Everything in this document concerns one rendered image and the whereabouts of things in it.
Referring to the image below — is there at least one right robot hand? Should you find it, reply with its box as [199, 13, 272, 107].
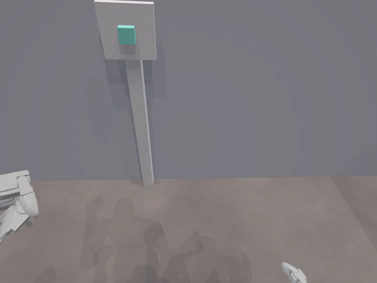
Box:
[282, 262, 307, 283]

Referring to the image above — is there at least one panel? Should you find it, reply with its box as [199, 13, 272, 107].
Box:
[94, 0, 157, 187]

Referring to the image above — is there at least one button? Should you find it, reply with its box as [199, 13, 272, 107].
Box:
[117, 25, 136, 45]

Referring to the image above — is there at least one left robot hand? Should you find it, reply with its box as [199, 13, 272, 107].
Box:
[0, 170, 39, 244]

